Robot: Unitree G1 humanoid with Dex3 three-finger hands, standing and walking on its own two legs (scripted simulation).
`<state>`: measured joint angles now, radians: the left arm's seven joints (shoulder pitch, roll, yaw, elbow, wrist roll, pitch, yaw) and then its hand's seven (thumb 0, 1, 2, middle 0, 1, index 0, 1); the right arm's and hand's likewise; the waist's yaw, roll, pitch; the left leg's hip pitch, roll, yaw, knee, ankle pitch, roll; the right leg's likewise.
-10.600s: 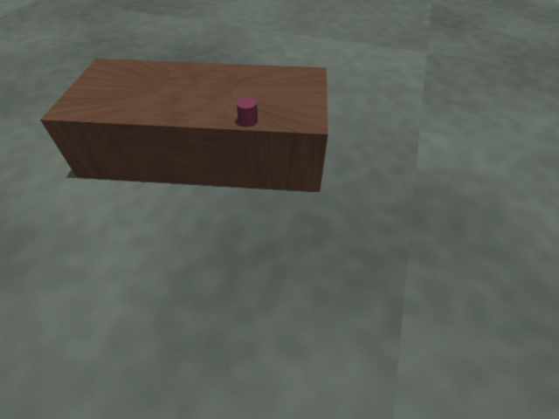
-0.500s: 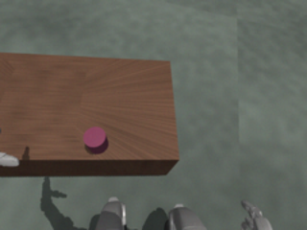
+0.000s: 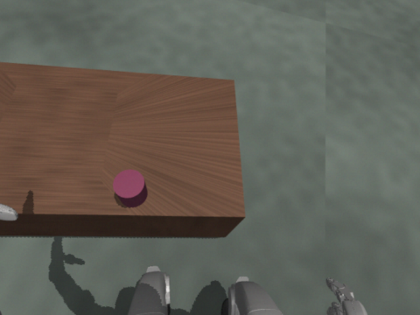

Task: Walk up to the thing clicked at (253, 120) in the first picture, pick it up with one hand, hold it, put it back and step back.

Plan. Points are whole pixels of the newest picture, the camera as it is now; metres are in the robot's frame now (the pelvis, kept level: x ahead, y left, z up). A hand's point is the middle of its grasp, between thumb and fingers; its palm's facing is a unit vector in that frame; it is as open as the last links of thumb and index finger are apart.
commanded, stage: go down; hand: left
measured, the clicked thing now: (131, 188) +0.43 +0.20 -0.29
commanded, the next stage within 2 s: none
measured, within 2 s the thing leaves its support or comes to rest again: neither
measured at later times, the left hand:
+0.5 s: hand out of the picture +0.37 +0.38 -0.01, palm faces +0.19 -0.98 -0.11, open 17.7 cm
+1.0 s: hand out of the picture +0.38 +0.39 -0.01, palm faces +0.20 -0.98 -0.09, open 17.7 cm
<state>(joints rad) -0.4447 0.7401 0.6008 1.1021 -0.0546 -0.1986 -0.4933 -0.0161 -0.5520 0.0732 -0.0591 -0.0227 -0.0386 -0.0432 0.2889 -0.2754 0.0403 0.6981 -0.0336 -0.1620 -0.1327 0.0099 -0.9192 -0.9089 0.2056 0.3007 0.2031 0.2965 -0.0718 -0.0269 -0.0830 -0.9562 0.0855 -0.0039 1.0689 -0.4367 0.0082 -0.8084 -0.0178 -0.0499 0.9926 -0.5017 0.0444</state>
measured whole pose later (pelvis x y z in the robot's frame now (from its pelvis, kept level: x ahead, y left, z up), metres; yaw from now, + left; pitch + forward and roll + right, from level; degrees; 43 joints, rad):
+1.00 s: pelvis +0.00 +0.00 -0.02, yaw +0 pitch +22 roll -5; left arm -0.58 0.84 0.66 1.16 -0.08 -0.24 -0.56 -0.02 -0.60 0.07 -0.06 -0.03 -0.04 -0.06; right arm 0.29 -0.28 0.07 0.69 -0.05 -0.15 -0.13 0.01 -0.92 -0.91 0.21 0.30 0.20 0.30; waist -0.10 -0.03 -0.09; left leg -1.09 0.09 -0.02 1.15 -0.46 0.01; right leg -0.93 -0.01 -0.06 1.07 -0.53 0.05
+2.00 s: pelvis +0.00 +0.00 -0.03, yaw +0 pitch +24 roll -6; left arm -0.58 0.85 0.71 1.12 -0.14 -0.27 -0.62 -0.02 -0.56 0.05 -0.06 -0.03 -0.04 -0.05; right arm 0.27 -0.28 0.09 0.70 -0.05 -0.16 -0.15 0.01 -0.92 -0.91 0.21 0.30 0.20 0.30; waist -0.10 -0.03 -0.10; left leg -1.15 0.09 -0.04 1.21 -0.48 0.01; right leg -0.98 -0.01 -0.07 1.12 -0.55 0.05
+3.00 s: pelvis -0.01 +0.00 -0.04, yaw -1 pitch +25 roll -6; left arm -0.62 0.89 0.76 1.13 -0.19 -0.30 -0.68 -0.02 -0.48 0.04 -0.05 -0.03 -0.04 -0.03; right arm 0.26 -0.28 0.11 0.69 -0.04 -0.16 -0.15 0.01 -0.92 -0.91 0.21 0.30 0.20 0.30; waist -0.11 -0.03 -0.09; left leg -1.22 0.09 -0.05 1.27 -0.49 0.00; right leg -1.05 -0.01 -0.07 1.19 -0.56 0.04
